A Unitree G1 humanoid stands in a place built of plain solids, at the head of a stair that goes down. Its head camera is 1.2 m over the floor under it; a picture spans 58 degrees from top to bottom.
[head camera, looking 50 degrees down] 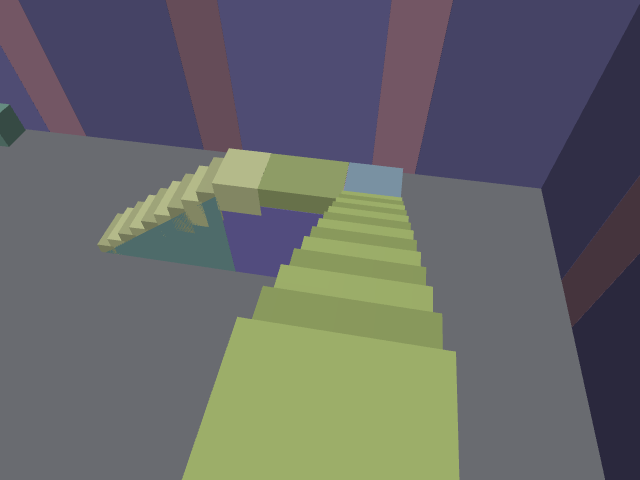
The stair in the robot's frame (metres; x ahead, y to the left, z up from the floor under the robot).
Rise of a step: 0.18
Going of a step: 0.24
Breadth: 0.67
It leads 10 degrees to the right of straight ahead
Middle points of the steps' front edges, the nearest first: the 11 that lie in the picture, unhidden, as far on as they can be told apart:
0.63 -0.07 0.00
0.87 -0.11 -0.18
1.11 -0.16 -0.36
1.34 -0.20 -0.54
1.58 -0.24 -0.72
1.82 -0.28 -0.90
2.06 -0.32 -1.08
2.29 -0.37 -1.26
2.53 -0.41 -1.44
2.77 -0.45 -1.62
3.01 -0.49 -1.80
